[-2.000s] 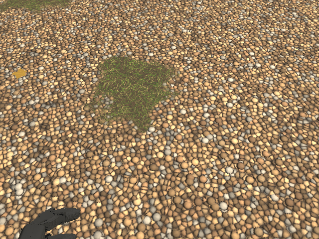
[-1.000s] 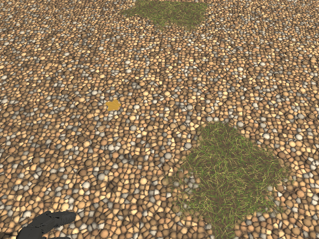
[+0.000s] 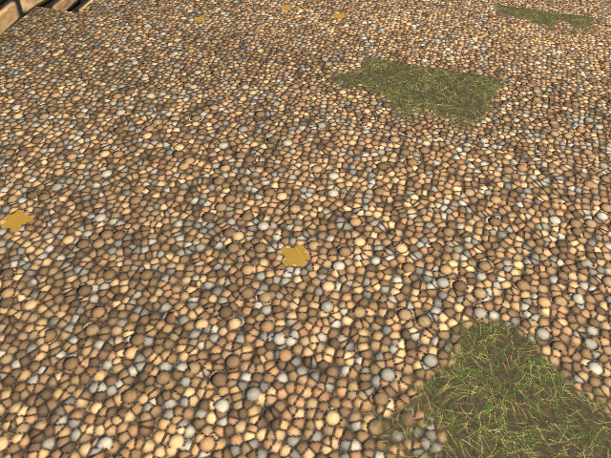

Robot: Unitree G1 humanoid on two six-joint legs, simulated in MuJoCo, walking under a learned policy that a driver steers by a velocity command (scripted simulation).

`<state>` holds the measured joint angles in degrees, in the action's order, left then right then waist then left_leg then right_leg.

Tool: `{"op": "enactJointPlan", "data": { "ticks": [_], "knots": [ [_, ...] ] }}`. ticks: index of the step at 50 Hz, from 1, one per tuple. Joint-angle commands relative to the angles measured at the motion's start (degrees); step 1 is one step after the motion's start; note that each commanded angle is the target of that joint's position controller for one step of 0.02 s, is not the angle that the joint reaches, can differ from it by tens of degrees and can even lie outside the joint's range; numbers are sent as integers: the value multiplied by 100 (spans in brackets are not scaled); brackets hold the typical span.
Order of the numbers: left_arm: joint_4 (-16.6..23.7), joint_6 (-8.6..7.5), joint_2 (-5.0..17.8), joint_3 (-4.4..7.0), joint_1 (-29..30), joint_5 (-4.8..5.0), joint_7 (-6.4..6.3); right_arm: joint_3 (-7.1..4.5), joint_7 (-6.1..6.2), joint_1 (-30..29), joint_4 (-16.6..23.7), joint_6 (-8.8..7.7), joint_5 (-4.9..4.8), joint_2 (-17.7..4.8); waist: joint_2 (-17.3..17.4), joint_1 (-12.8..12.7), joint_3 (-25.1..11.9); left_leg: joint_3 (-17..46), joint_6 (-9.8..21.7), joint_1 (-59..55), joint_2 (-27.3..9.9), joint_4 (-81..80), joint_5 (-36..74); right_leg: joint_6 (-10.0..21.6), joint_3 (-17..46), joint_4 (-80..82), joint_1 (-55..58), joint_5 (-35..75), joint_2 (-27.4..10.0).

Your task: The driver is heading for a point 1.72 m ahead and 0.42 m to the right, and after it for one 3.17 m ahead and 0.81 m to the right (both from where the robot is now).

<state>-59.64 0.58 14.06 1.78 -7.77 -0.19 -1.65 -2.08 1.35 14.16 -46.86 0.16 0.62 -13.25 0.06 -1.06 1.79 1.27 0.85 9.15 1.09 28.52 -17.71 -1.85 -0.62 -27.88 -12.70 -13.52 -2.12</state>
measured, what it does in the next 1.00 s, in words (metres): walks ahead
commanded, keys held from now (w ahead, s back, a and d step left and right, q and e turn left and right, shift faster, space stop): no key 0.58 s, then w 0.42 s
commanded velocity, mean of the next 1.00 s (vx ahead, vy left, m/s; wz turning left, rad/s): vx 0.11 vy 0.00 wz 0.00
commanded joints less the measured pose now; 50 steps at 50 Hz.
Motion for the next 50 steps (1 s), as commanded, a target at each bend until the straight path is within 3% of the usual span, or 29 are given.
{"op": "enactJointPlan", "data": {
  "ticks": [1, 29, 31, 33, 34, 35, 37, 39, 41, 42, 43, 44, 45, 46, 48, 50],
  "knots": [
    [76, -27, 655, 124, 16, 3, -38, -134, 36, 83, 134, -74, -6, -598, 54, -22, -162, 278, 89, 353, -314, -566, 1425, 128, 159, 313, 401, 965, -125],
    [-452, -1, 405, 88, -461, 14, -132, 13, 78, 374, -1098, -90, -46, -413, 17, 24, 70, 132, 77, 425, -223, -814, 924, 121, 83, 464, 292, 720, -29],
    [-519, 13, 340, 82, -604, 52, -146, -17, 106, 506, -1195, -58, -85, -480, 136, 59, 22, 149, 199, 458, -158, -928, -729, 162, -190, 205, 186, -578, 219],
    [-402, -39, 350, 100, -463, 72, -144, -108, 129, 561, -1144, -57, -148, -750, 458, 168, 463, 777, 555, 741, -558, -1306, -2609, 247, -386, -398, -561, -1740, 395],
    [-292, -121, 242, 77, -304, 69, -109, -164, 120, 748, -1163, -102, -182, -904, 769, 276, 619, 1432, 814, 658, -1022, -1652, -3100, 264, -457, -928, -983, -1553, 419],
    [-205, -219, 118, 46, -229, 79, -51, -238, 110, 836, -1183, -160, -213, -1082, 1076, 326, 737, 2155, 1125, 677, -1548, -1948, -3224, 326, -330, -1518, -1199, -1193, 266],
    [-92, -388, 179, 67, -196, 168, 67, -238, 88, 666, -1112, -280, -193, -962, 1034, 230, 922, 2591, 1352, 521, -1954, -2054, -2689, 537, 25, -1996, -1700, -1414, -86],
    [-95, -522, 192, 82, -431, 221, 141, -227, 50, 291, -978, -333, -273, -869, 793, -31, 819, 1965, 1066, 476, -1689, -1762, -1898, 712, -16, -973, -1217, -1365, -147],
    [-548, -554, 223, 179, -1406, 149, 152, -218, 12, -11, -872, -303, -299, -844, 451, -419, 440, 964, 731, 1328, -953, -975, -1035, 577, -455, 102, 787, -97, 344],
    [-706, -544, 400, 257, -2057, 114, 149, -148, -11, -110, -809, -336, -242, -632, -152, -637, 157, 391, 493, 1862, -532, 261, -314, 648, 341, 431, 1631, -283, -121],
    [-747, -556, 1120, 413, -2819, 157, 142, -50, -16, -108, -634, -417, -172, -243, -1715, -768, -198, -416, 86, 2945, 166, 2259, -697, 1299, 2674, 1408, 2452, -990, -1468],
    [-743, -644, 1019, 324, -2820, 52, 191, -78, -12, -194, -546, -503, -271, -318, -1566, -652, -138, 178, 130, 3558, 156, 3551, -1430, 1832, 4201, 1919, 2231, -1789, -2126],
    [-556, -724, 695, 216, -2245, 46, 194, -102, -50, -260, -526, -573, -379, -440, -883, -376, 368, 447, 285, 4012, -231, 4162, -1001, 1766, 3832, 1915, 1939, -1956, -2098],
    [-396, -763, 502, 154, -1847, 49, 219, -107, -93, -246, -575, -623, -376, -474, -601, -229, 505, 404, 397, 4095, -474, 4218, -374, 1547, 3120, 1928, 1751, -1730, -1809],
    [-247, -749, 323, 60, -1570, 42, 272, -207, -118, -362, -612, -669, -245, -646, -418, -96, 528, 254, 422, 3851, -751, 3642, 465, 1186, 1980, 2003, 1551, -301, -1358],
    [-283, -673, 210, 1, -1876, 4, 233, -215, -190, -437, -632, -620, -208, -501, -542, -117, 374, 11, 297, 3551, -770, 3254, 790, 1084, 1256, 1988, 1523, 933, -1057]
  ]
}}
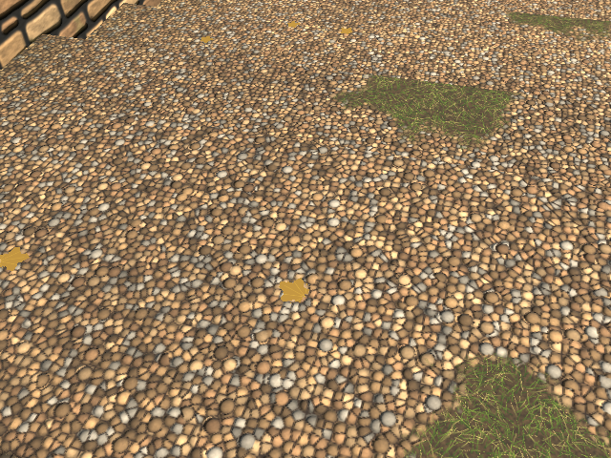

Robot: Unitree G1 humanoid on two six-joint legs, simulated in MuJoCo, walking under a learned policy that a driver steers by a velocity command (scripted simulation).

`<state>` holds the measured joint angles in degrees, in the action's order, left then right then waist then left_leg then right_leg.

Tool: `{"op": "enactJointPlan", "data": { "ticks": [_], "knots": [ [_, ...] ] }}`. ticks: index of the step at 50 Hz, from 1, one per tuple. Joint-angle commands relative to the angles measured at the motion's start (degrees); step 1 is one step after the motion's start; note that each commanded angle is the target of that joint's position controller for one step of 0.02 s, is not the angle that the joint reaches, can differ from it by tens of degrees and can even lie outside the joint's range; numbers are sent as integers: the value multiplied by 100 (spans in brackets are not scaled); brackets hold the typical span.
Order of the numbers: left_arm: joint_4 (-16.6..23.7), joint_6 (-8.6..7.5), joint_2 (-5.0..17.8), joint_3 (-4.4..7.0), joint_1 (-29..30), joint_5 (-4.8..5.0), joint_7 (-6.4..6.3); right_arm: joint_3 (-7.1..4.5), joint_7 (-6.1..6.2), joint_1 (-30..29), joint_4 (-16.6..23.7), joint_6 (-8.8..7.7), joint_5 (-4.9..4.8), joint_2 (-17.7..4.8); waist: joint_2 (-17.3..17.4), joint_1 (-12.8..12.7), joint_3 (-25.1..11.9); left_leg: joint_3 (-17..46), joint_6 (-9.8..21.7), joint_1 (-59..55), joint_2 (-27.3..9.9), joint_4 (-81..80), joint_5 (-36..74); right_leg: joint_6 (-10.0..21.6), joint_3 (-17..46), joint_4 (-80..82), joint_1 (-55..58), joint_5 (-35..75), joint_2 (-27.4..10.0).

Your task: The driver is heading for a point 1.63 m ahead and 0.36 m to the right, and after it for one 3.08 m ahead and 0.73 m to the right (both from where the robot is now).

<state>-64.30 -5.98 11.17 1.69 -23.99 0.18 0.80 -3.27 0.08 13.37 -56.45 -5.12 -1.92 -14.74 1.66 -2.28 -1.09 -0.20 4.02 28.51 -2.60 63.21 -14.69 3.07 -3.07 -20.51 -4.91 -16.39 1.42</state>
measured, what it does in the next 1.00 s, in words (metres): walks ahead: left foot, then right foot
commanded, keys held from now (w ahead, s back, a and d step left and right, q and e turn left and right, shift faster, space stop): w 0.94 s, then no key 0.06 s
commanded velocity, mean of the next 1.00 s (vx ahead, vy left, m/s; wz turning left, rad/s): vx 0.47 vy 0.00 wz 0.00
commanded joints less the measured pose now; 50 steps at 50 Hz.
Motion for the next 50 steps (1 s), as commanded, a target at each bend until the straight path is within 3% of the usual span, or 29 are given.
{"op": "enactJointPlan", "data": {
  "ticks": [1, 5, 8, 11, 13, 14, 15, 16, 17, 18, 19, 20, 21, 23, 24, 26, 28, 32, 37, 40, 41, 42, 43, 44, 45, 46, 47, 48, 50],
  "knots": [
    [173, 11, 567, 11, -384, -41, -51, -79, -82, -495, 370, -57, 60, -252, -669, -12, 648, 59, -108, 1646, -384, -403, 609, 630, 1310, 1256, 754, 1683, -1368],
    [298, 84, 813, 30, -453, -63, -179, 51, -117, -1603, 794, -22, 58, -5, -575, -169, 863, -191, -316, 1315, -199, -2009, 1367, 646, 818, 1500, 259, 2057, -1215],
    [261, 84, 882, 67, -720, -5, -205, 92, -187, -2120, 973, -27, 19, -57, -651, -256, 999, -314, -271, 943, -41, -2754, 1741, 669, 662, 1637, 260, 2001, -1288],
    [228, 117, 904, 123, -767, 55, -212, 94, -277, -2401, 1151, -70, -3, -159, -646, -149, 1054, -225, -62, 885, -6, -3197, 1663, 616, 564, 1425, 809, 2514, -1518],
    [291, 160, 1034, 186, -613, 36, -216, 4, -307, -2112, 1135, -106, 8, -375, -778, 147, 696, -309, 123, 294, 195, -3295, 1353, 506, 468, 848, 1191, 4073, -1614],
    [328, 203, 1114, 223, -535, 14, -218, -86, -291, -1653, 1027, -106, 11, -553, -930, 414, 309, -423, 230, -344, 386, -3224, 1167, 441, 415, 268, 1305, 5172, -1612],
    [379, 262, 1093, 219, -423, -20, -215, -227, -252, -697, 738, -91, -6, -786, -964, 892, -258, -524, 391, -1511, 559, -3254, 1154, 311, 255, -809, 1104, 5808, -1426],
    [504, 270, 1016, 170, -315, -61, -196, -339, -191, 358, 464, -55, 23, -1046, -844, 1334, -914, 100, 664, -3280, 6, -3076, 1074, 154, 212, -2262, -58, 4885, -1234],
    [605, 163, 202, -50, -1028, -54, -95, -463, -161, 1206, 286, -26, 174, -1588, 634, 1031, -2038, 3014, 1718, -5629, -1681, -3467, -234, -252, 161, -4792, -2437, 1554, -154],
    [501, -34, 265, -44, -873, 67, -45, -318, -164, 1141, 214, -2, 161, -1158, 901, 1052, -2345, 4602, 1795, -5549, -2032, -4621, -792, -164, 1064, -5831, -3110, -1443, 194],
    [777, -151, 751, 105, -194, 249, -36, -218, -178, 474, 274, -39, 94, -867, 798, 907, -1196, 3726, 1408, -4629, -1765, -4787, -823, -26, 1067, -6146, -3682, -1223, -184],
    [922, -201, 876, 132, 249, 294, -79, -140, -188, -129, 412, -76, 94, -626, 323, 695, -554, 2809, 1193, -3549, -1572, -4934, -284, 43, 887, -5920, -3586, -663, -520],
    [941, -180, 869, 186, 431, 231, -143, -73, -228, -493, 442, -123, 151, -413, -20, 469, -162, 2126, 1047, -2621, -1341, -5107, 350, 42, 768, -5526, -3288, -264, -749],
    [896, -2, 610, 221, 134, 135, -200, -8, -275, -659, 364, -175, 228, -208, 214, 99, -7, 1360, 902, -1672, -975, -5404, 707, 37, 789, -4993, -2547, 42, -1003],
    [893, 67, 490, 216, 71, 127, -210, -12, -265, -559, 293, -182, 214, -245, 239, 45, 71, 1175, 951, -1441, -920, -5528, 815, 12, 730, -4818, -2464, 38, -1036],
    [1063, 137, 540, 244, 389, 87, -226, -40, -188, -344, 175, -194, 214, -456, 223, 18, 303, 934, 1050, -1225, -898, -5747, 971, -108, 651, -4365, -2740, 350, -1104],
    [1292, 133, 655, 276, 967, 29, -227, -67, -83, -87, 100, -182, 217, -623, 134, 135, 453, 845, 1064, -1409, -912, -5839, 1104, -241, 626, -3638, -3240, 981, -1157],
    [1560, 64, 531, 213, 1911, 37, -125, -77, 21, 353, 21, -125, 153, -752, 87, 418, 515, 407, 817, -1703, -707, -5820, 1357, -282, 371, -1958, -3104, 2184, -897],
    [1864, 31, 596, 158, 2711, 106, 39, -119, 47, 943, -221, -12, 68, -840, 67, 647, 656, 431, 741, -2729, -1068, -5457, 1364, -178, 355, -1107, -3250, 1973, -715],
    [1909, -17, 824, 226, 2471, 116, 113, -178, 69, 871, -231, 94, 72, -952, 205, 371, 452, 470, 578, -3213, -1268, -4885, 2357, 52, 258, -870, -2758, 1293, -536],
    [1784, -30, 981, 314, 1966, 108, 111, -179, 68, 725, -191, 130, 79, -965, 255, 53, 137, 314, 472, -3185, -1130, -4266, 3352, 171, 78, -765, -2001, 1211, -339],
    [1469, -28, 1269, 470, 957, 98, 77, -121, 63, 684, -143, 160, 114, -812, 164, -375, -488, 72, 313, -2810, -797, -3088, 3803, 352, 23, -786, -629, 1275, -243],
    [1260, -6, 1750, 594, -120, 36, 21, -8, 60, 817, 5, 156, 240, -572, -599, -630, -1422, -240, 98, -1597, -389, -1151, 2180, 737, 1372, -890, 1164, 1259, -1387],
    [1122, 11, 2009, 628, -332, 16, 82, 199, -15, 1523, -21, 17, 180, 206, -2153, -192, -2052, 42, -200, 581, 694, 601, -1609, 1621, 4184, 18, 2822, 14, -2463],
    [1203, -9, 1388, 454, -152, 40, 93, 52, -38, 1092, -54, -121, 34, -498, -1378, -370, -1745, 751, -76, 1209, 375, 1253, -1788, 1379, 4307, 356, 2620, -503, -2288],
    [1321, -30, 1158, 378, 381, 41, 72, -23, -56, 521, 124, -211, -87, -770, -1071, -294, -961, 635, 30, 1518, 91, 1288, -1239, 1125, 3411, 410, 1880, -96, -2126],
    [1431, -39, 1055, 328, 857, 3, 74, -26, -14, 245, 167, -232, -65, -736, -547, -116, -568, 483, 20, 1284, -217, 1054, -691, 1029, 2735, 541, 1059, 676, -1932],
    [1474, -48, 915, 285, 1162, -54, 89, -70, 26, 111, 165, -197, 32, -693, -395, 45, -210, 426, -46, 1012, -359, 734, -415, 989, 2190, 657, 350, 1734, -1752],
    [1384, -68, 719, 218, 1210, -125, 115, -77, 48, 394, 91, -41, 87, -444, -502, 345, -172, 409, -148, 330, -460, 383, -314, 944, 1453, 733, -243, 3415, -1517]
  ]
}}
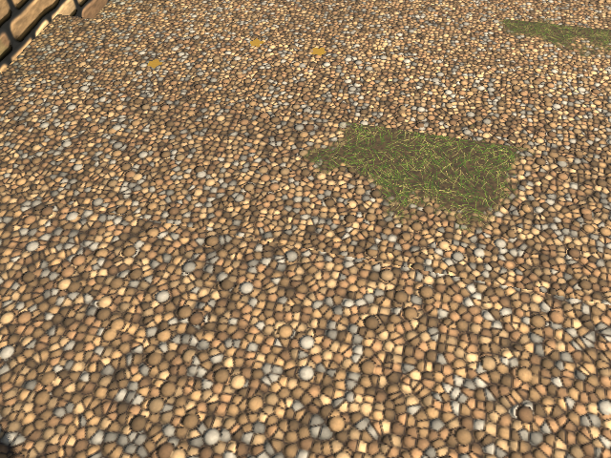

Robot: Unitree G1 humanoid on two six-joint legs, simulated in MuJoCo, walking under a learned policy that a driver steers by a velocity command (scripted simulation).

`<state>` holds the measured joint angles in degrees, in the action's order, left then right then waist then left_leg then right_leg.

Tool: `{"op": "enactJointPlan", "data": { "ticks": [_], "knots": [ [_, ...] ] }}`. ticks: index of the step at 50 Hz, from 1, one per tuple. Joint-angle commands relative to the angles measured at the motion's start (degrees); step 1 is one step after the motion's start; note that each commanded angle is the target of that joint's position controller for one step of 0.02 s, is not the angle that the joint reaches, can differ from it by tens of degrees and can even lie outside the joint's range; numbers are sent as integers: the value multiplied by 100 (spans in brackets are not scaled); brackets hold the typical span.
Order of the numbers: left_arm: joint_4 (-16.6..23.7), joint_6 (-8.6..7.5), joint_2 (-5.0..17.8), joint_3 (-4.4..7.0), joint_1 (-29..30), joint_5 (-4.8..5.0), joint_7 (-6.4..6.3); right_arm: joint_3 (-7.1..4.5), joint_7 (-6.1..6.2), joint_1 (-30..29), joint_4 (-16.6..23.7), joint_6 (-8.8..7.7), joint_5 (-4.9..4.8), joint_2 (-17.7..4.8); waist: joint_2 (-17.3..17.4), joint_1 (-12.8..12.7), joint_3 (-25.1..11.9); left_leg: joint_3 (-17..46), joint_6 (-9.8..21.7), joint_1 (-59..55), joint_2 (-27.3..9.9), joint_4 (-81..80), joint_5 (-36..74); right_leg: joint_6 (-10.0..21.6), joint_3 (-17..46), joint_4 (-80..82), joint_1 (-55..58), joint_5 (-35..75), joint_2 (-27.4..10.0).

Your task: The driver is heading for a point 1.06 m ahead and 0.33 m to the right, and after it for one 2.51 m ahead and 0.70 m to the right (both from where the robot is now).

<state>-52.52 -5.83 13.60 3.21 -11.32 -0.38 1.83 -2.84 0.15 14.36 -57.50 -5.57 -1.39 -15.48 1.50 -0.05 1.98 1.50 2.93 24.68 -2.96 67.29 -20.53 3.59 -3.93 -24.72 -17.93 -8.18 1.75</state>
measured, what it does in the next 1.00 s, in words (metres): walks ahead, turning right: left foot, then right foot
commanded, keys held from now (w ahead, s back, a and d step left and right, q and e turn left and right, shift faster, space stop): no key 0.22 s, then e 0.38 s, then w+e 0.40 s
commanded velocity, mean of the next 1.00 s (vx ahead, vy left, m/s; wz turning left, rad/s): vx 0.20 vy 0.00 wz -0.33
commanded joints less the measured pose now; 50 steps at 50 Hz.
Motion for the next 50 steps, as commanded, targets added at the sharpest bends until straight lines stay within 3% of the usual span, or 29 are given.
{"op": "enactJointPlan", "data": {
  "ticks": [1, 4, 7, 10, 12, 14, 15, 16, 17, 18, 19, 21, 22, 24, 26, 30, 32, 33, 34, 35, 36, 37, 38, 40, 43, 46, 47, 48, 50],
  "knots": [
    [132, -94, 495, 59, -121, -69, 0, -111, 59, 405, 160, 69, 42, -248, -475, 209, -461, 171, -104, 596, -394, -221, 271, 921, 1263, 1152, 902, 3248, -1503],
    [25, -49, 696, 79, -136, -64, -126, -89, 89, 25, 325, 165, 133, -150, -501, 273, -387, 35, -292, 634, -328, -1323, 887, 923, 691, 1171, 717, 4123, -1355],
    [-63, 44, 809, 84, -241, -40, -211, -29, 61, -556, 451, 189, 146, -78, -595, 73, -489, -141, -318, 145, -141, -2647, 1863, 738, 302, 1138, 689, 3941, -1112],
    [-239, 124, 815, 77, -418, -2, -237, -42, 41, -852, 491, 218, 125, -199, -628, -50, -501, -88, -286, -50, -35, -3207, 2143, 739, 401, 1029, 980, 3496, -1228],
    [-325, 182, 769, 77, -412, 47, -241, -69, 35, -994, 526, 206, 164, -312, -639, -55, -410, -44, -171, -104, 0, -3461, 1887, 714, 602, 769, 1127, 3253, -1308],
    [-341, 252, 750, 77, -308, 139, -250, -142, 49, -723, 427, 154, 231, -465, -500, 180, -431, -80, -17, -631, 88, -4245, 2384, 512, 797, 247, 1163, 2678, -1138],
    [-305, 256, 756, 87, -481, 95, -257, -244, 97, -521, 367, 128, 277, -820, -212, 152, -593, 156, 98, -1268, -191, -4336, 4094, 272, 778, -151, 972, 2133, -822],
    [-232, 221, 587, 56, -745, -5, -258, -317, 161, -340, 379, 146, 296, -1165, 314, -56, -993, 586, 425, -2370, -856, -3882, 5859, 27, 574, -793, 204, 628, -369],
    [-249, 245, 229, -38, -1049, 37, -304, -343, 216, -47, 321, 260, 226, -1120, 1151, 40, -1474, 1338, 1230, -3252, -1676, -3845, 6120, -297, 242, -1929, -748, -1523, 83],
    [-106, 322, 477, 18, -612, 108, -330, -255, 228, 176, 325, 316, 171, -784, 1198, 367, -1630, 1923, 1544, -3243, -2064, -4233, 5558, -486, 394, -3111, -1220, -3360, 193],
    [31, 409, 762, 130, -379, 192, -346, -261, 248, 45, 401, 337, 182, -870, 921, 351, -1519, 1880, 1513, -2967, -2056, -4473, 4534, -521, 578, -4086, -1595, -3415, 49],
    [55, 642, 768, 217, -304, 203, -417, -230, 313, -759, 652, 354, 185, -758, 467, 76, -1018, 1331, 1223, -1856, -1783, -4929, 2621, -596, 710, -4433, -1609, -2605, -326],
    [74, 745, 724, 250, -361, 179, -453, -207, 330, -1028, 703, 381, 200, -664, 523, -50, -826, 1035, 1079, -1331, -1626, -5137, 1840, -624, 676, -4258, -1366, -2293, -435],
    [153, 843, 537, 246, -440, 133, -475, -224, 353, -1229, 676, 453, 262, -662, 735, -157, -590, 426, 980, -652, -1341, -5362, 1421, -642, 354, -3799, -899, -1914, -388],
    [260, 849, 465, 233, -375, 133, -448, -248, 394, -1325, 664, 471, 262, -718, 763, -164, -635, 58, 980, -577, -1291, -5348, 1624, -598, 238, -3104, -572, -1657, -430],
    [471, 855, 605, 255, -236, 122, -307, -307, 417, -1278, 625, 508, 148, -953, 734, -121, -880, -73, 899, -976, -1566, -5203, 1784, -435, 86, -2007, -62, -1234, -446],
    [391, 892, 650, 307, -593, 110, -247, -345, 360, -1324, 630, 545, -11, -1034, 618, -306, -918, -229, 585, -676, -1507, -5124, 76, -173, -171, -1185, 604, -792, -303],
    [277, 925, 717, 370, -858, 87, -240, -330, 325, -1317, 622, 563, -52, -911, 457, -391, -864, -382, 347, -284, -1346, -4843, -853, 17, -218, -934, 1052, -940, -156],
    [149, 926, 811, 432, -1235, 100, -252, -285, 275, -1379, 633, 590, -25, -643, -79, -530, -619, -775, 19, 370, -991, -3870, -1549, 328, 295, -381, 1410, -1567, -339],
    [183, 880, 1224, 496, -1526, 117, -321, -168, 174, -1530, 739, 591, 87, -138, -1604, -537, -241, -1344, -457, 1755, -270, -1535, -1808, 967, 2494, 646, 1632, -2730, -1678],
    [390, 640, 1617, 477, -1427, -41, -235, -245, 145, -2196, 1183, 459, 34, -368, -1773, -607, 71, -140, -338, 2694, 251, -1052, -1393, 1633, 4613, 1837, 1095, -4388, -2239],
    [537, 423, 1484, 442, -890, -125, -255, -343, 143, -2324, 1236, 327, -71, -764, -1304, -383, 395, 232, -174, 2797, 41, -913, -603, 1398, 4390, 2121, 984, -4230, -2214],
    [607, 298, 1354, 396, -518, -52, -286, -420, 151, -2009, 1109, 251, -50, -955, -1246, -101, 397, 300, -112, 2726, -33, -1074, 91, 1066, 3901, 1992, 1045, -3557, -2050],
    [615, 253, 1113, 331, -466, 106, -313, -459, 185, -1690, 841, 175, 150, -881, -876, -25, 123, 287, -202, 2235, -110, -1408, 844, 678, 3017, 1757, 1148, -2541, -1651],
    [472, 186, 842, 253, -1035, 97, -347, -421, 79, -1793, 845, 77, 101, -570, -809, -133, -114, 220, -287, 1977, 47, -1972, 1649, 653, 2473, 1704, 1541, -1416, -1395],
    [410, 180, 891, 267, -1339, 97, -391, -383, 25, -1996, 933, 13, 87, -458, -874, -241, -80, 212, -403, 1820, 151, -2601, 2046, 679, 2303, 1661, 1626, -975, -1309],
    [345, -57, 605, 88, -1452, -665, -43, -69, -119, -1249, 845, 43, 705, 331, -1467, -18, -186, 140, -473, 1351, 189, -2053, 2205, 922, 2170, 1602, 1118, -1033, -1143],
    [351, -126, 543, 134, -1397, -626, 91, -129, -178, -1242, 798, 71, 705, 76, -1034, -62, 29, 82, -509, 1297, 103, -2016, 2058, 953, 2174, 1636, 866, -1050, -1184],
    [408, -192, 745, 160, -1328, -378, 213, -132, -175, -1600, 989, 131, 522, -238, -789, -176, 42, 10, -591, 1228, 13, -2475, 1912, 1052, 2276, 1544, 896, -954, -1258]
  ]
}}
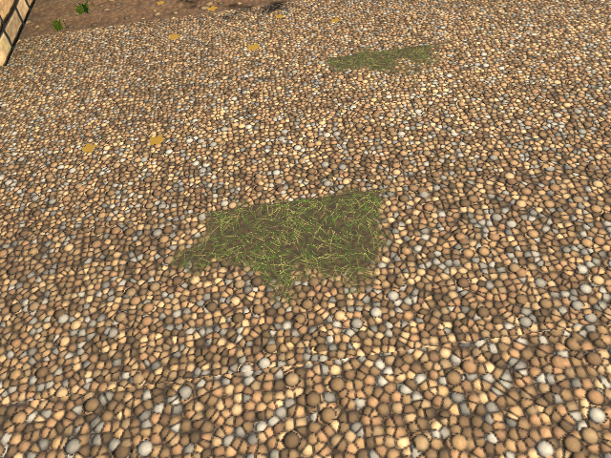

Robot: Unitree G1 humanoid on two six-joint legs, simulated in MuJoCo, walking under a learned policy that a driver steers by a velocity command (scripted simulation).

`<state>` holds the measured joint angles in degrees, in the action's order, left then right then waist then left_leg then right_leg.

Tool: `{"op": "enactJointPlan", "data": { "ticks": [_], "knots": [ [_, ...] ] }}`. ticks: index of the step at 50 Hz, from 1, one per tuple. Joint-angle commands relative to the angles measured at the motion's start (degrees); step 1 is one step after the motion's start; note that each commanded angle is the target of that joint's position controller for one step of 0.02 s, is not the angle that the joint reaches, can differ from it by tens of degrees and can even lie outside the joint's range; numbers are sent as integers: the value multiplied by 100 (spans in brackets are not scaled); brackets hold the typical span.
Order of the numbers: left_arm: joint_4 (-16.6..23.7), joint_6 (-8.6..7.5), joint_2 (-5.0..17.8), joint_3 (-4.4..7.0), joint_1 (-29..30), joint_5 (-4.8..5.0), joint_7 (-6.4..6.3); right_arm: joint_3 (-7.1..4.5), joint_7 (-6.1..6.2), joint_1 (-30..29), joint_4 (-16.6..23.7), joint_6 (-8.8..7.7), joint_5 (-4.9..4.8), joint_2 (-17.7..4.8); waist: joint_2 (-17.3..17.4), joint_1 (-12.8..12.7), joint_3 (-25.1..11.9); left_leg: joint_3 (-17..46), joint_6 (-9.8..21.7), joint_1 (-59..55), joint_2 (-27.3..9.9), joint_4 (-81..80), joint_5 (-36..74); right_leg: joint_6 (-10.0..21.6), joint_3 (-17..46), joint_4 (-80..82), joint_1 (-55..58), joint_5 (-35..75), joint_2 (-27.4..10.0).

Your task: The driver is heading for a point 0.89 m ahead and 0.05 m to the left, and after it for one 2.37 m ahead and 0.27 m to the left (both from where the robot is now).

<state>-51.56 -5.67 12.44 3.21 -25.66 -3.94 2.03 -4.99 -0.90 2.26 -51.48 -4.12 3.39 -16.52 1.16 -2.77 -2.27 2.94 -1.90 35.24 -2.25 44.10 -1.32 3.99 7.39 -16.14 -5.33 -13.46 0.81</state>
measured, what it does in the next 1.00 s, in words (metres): walks ahead: left foot, then right foot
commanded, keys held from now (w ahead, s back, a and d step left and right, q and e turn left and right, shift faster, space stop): w+e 0.08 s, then w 0.72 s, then w+q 0.20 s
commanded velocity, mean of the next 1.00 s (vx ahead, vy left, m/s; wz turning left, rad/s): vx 0.48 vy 0.00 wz -0.14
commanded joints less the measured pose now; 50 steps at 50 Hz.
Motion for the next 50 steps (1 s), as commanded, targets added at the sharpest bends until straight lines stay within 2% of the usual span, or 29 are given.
{"op": "enactJointPlan", "data": {
  "ticks": [1, 4, 6, 8, 9, 10, 11, 12, 13, 14, 15, 17, 20, 23, 27, 30, 31, 32, 33, 34, 35, 36, 37, 39, 41, 43, 45, 47, 50],
  "knots": [
    [244, -211, 905, 155, -35, 27, 205, 124, -29, -547, 465, -10, -3, -150, -735, -5, 500, -148, -111, 203, -89, -536, -105, 1066, 1206, 602, -154, -277, -1230],
    [58, -109, 995, 184, -528, 70, 174, 240, 49, -1011, 712, -47, -27, -106, -871, -332, 557, -430, 75, 107, -17, -1396, -780, 1188, 1492, 317, 499, 194, -1402],
    [48, -33, 1111, 221, -497, 75, 165, 302, 24, -1070, 779, -108, -40, -93, -988, -343, 562, -650, 215, -382, 97, -1704, -920, 1184, 1581, 215, 537, 797, -1537],
    [26, 20, 1203, 232, -190, 43, 154, 285, 16, -629, 646, -223, -208, -234, -886, 20, 473, -732, 411, -1450, 232, -2090, -181, 930, 1395, -146, 290, 1626, -1345],
    [31, 4, 1096, 199, -67, -33, 156, 230, 20, -102, 499, -305, -273, -415, -780, 270, 150, -733, 590, -2411, 214, -1895, 53, 680, 1125, -782, -60, 2055, -992],
    [35, -41, 548, 33, -225, -113, 161, 225, 14, 907, 253, -380, -197, -545, -89, 614, -816, -247, 1160, -3982, -351, -1616, 399, 283, 646, -2283, -634, 1533, -291],
    [280, -183, 58, -94, -761, -216, 228, 181, 14, 2733, -175, -317, -110, -877, 1531, 888, -2271, 2384, 2681, -7076, -1795, -2031, -183, -280, 195, -4139, -3009, -1177, 816],
    [460, -257, 482, 51, 486, -33, 248, 163, -14, 3319, -471, -352, 90, -677, 937, 1429, -653, 3349, 2368, -6448, -2093, -2793, -1098, -145, 227, -5887, -4749, -2263, 659],
    [561, -281, 469, 77, 967, 63, 162, 139, -42, 2768, -347, -416, 49, -675, 327, 1109, 326, 2632, 1904, -5163, -2056, -2985, -1757, 154, 312, -6301, -5019, -1584, 243],
    [447, -247, 517, 76, 972, 12, 62, 259, -33, 2046, -165, -385, 0, -278, 126, 749, 469, 1947, 1797, -4198, -1872, -3189, -1808, 329, 92, -6235, -4564, -1028, -177],
    [429, -183, 339, 29, 905, -108, 8, 400, -3, 1763, -39, -375, -79, 170, 162, 534, 346, 1526, 1784, -3732, -1671, -3447, -1403, 484, 148, -5852, -4124, -590, -387],
    [473, -31, 95, -55, 1015, -195, 19, 490, 88, 1340, 149, -363, -52, 457, 165, 261, 407, 1017, 1776, -3326, -1529, -3834, -416, 450, 88, -5296, -3712, -502, -588],
    [652, 64, 74, -139, 1427, -79, 125, 348, 79, 1262, 202, -420, 37, 105, 109, 211, 370, 0, 1670, -3077, -1078, -3969, 469, 144, -423, -3787, -3582, 183, -701],
    [837, 174, 8, -277, 2041, -26, 241, 235, -158, 1553, 101, -396, 79, -199, 211, 328, 364, -537, 1540, -2118, -790, -3861, 1273, 36, -912, -2599, -2467, 1059, -488],
    [998, 179, 504, -170, 2495, 16, 139, 135, -285, 2021, -81, -361, 52, -406, 233, 342, 420, -369, 1530, -3320, -1225, -3398, 1835, 230, -775, -1745, -2850, 1343, -359],
    [996, 116, 786, -38, 2282, 150, 71, 77, -228, 2193, -144, -276, 88, -584, 292, 56, 84, -752, 1154, -3325, -991, -2526, 3367, 531, -1191, -1538, -1342, 1612, 115],
    [777, 58, 1133, 111, 1468, 219, 15, 67, -228, 2213, -90, -291, 140, -577, 121, -178, -434, -1045, 788, -2844, -638, -1514, 3230, 779, -994, -1899, 8, 1933, 107],
    [425, 55, 1259, 100, 78, 271, 1, 319, -246, 3274, -120, -364, 253, 178, -865, -171, -2011, -1039, 395, -1111, -65, 356, 954, 1899, 898, -1836, 2948, 2078, -1216],
    [92, 89, 1227, 103, -1154, 164, -106, 425, -409, 2962, -105, -367, 214, 272, -1064, -779, -2364, -466, 285, 61, 660, 1739, -3108, 2357, 3094, -625, 3870, 1229, -2197],
    [-200, -8, 1175, 178, -1351, 63, -161, 304, -436, 1774, 150, -307, -16, 56, -669, -1016, -1061, 211, 580, 1003, 339, 2646, -2988, 1581, 2865, -61, 2985, -297, -1875],
    [-48, -84, 1089, 171, -421, 172, -189, 255, -289, 1424, 207, -328, -64, -104, -660, -642, -66, 257, 702, 1175, -49, 2831, -2518, 1265, 2296, 159, 1577, -809, -1762],
    [35, -72, 700, 54, 157, 202, -233, 248, -148, 1476, 226, -332, 95, -168, -642, -325, -75, 291, 800, 686, -270, 2620, -2291, 1229, 1851, 323, 719, -457, -1621],
    [59, -66, 356, -61, 461, 220, -244, 303, -90, 1465, 248, -327, 198, 8, -498, -77, -18, 255, 819, 332, -457, 2410, -2073, 1225, 1424, 454, 139, 85, -1554],
    [166, -87, 11, -166, 870, 148, -251, 395, -66, 1540, 235, -218, 194, 340, -245, 293, 18, 180, 633, -202, -579, 1982, -2086, 1195, 933, 767, -687, 581, -1450],
    [237, -193, 274, -74, 924, 96, -225, 410, -119, 1567, 194, -167, 73, 322, -289, 344, 112, -40, 441, -171, -543, 1483, -1552, 1177, 283, 899, -976, 985, -1279],
    [194, -220, 450, -22, 665, -22, -132, 410, -218, 1296, 269, -145, 96, 254, -149, 235, 141, -236, 381, -272, -513, 654, -665, 1129, -253, 898, -1207, 1572, -1169],
    [163, -151, 600, 8, 585, -112, -14, 434, -315, 1032, 394, -137, 106, 328, -425, 209, 100, -482, 364, -1010, -289, 468, -121, 1012, -767, 716, -1763, 1722, -1001],
    [185, -91, 639, -8, 655, -341, -3, 368, -451, 1951, 183, -248, 191, 141, -538, 487, 175, -259, 411, -1335, -243, 1745, 424, 947, -836, 132, -1959, 1903, -1200],
    [210, -116, 576, -102, 598, -230, -183, 241, -344, 1453, 567, -375, 176, -194, -410, 333, 307, -140, 523, -141, -374, 1534, -685, 816, -640, -530, -355, 2032, -1555]
  ]
}}
Velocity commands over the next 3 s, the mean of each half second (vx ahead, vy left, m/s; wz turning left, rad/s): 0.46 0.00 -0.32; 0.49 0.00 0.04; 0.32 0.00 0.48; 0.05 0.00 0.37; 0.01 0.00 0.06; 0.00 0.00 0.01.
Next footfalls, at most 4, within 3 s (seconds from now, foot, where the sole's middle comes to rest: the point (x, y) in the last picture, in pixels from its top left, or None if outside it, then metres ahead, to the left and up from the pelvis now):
0.18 left None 0.21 0.16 -0.79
0.60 right None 0.51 -0.12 -0.79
1.08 left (328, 392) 0.68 0.08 -0.79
1.44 right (385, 309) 1.04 -0.07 -0.98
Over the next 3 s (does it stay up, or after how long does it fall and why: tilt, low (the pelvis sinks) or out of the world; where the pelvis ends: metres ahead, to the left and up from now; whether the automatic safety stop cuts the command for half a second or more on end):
stays up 0.99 0.06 -0.21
